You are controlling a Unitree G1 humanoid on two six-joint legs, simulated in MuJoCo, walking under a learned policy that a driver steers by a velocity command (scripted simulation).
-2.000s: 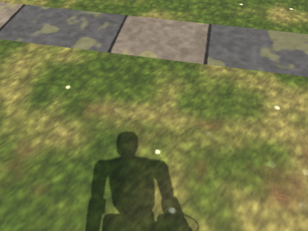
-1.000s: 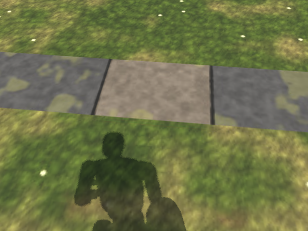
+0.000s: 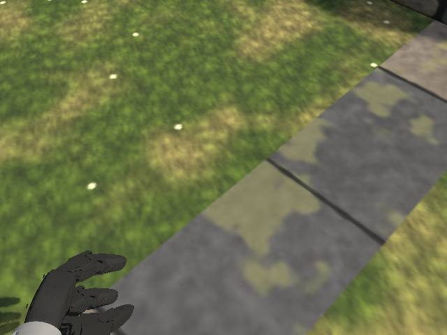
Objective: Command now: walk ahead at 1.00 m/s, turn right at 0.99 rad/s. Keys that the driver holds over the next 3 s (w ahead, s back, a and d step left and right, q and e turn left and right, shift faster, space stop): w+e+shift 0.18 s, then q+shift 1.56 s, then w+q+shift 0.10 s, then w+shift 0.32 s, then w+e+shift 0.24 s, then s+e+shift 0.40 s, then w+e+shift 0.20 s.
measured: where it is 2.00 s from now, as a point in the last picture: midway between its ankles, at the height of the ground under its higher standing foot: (221, 263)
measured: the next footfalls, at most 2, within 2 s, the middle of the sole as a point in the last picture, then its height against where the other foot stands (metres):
right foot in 0.04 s outside the picture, level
left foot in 0.44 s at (219, 268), level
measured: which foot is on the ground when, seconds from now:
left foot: down 0.00-0.04, up 0.06-0.42, down 0.44-1.00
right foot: up 0.00-0.02, down 0.04-0.46, up 0.48-1.00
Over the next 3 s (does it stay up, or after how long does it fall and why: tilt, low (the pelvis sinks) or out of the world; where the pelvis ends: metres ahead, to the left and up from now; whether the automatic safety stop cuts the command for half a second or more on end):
stays up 0.85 0.49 0.03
